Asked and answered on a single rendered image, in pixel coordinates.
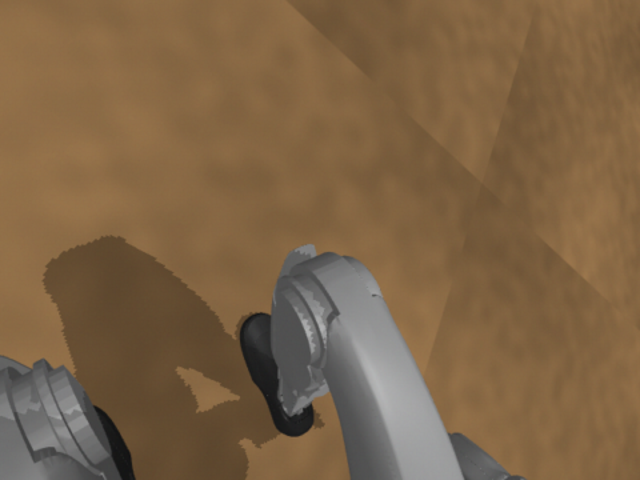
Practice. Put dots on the left robot foot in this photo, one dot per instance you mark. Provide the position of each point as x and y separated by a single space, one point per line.
120 452

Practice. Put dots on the right robot hand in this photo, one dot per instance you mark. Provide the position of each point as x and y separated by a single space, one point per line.
474 462

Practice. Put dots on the right robot foot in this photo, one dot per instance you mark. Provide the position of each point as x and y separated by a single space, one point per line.
255 341

